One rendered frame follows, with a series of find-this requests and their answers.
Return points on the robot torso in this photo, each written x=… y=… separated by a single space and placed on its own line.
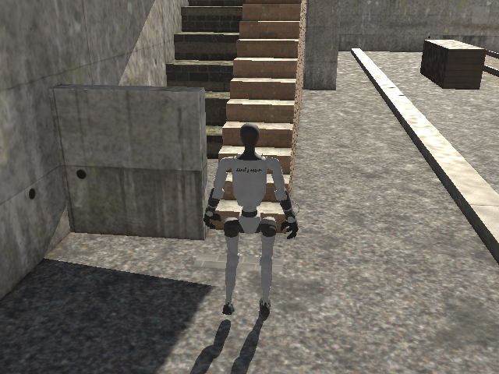
x=249 y=179

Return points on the robot left upper arm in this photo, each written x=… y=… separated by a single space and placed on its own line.
x=220 y=177

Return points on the right robot shin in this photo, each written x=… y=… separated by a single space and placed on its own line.
x=266 y=279

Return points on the left robot hand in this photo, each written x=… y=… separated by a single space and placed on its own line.
x=214 y=217

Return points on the right robot hand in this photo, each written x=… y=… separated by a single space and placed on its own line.
x=292 y=227

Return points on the robot right upper arm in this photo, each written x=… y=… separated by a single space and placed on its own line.
x=278 y=178

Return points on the left robot forearm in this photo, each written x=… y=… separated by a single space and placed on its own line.
x=212 y=205

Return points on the right robot forearm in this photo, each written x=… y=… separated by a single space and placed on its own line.
x=287 y=209

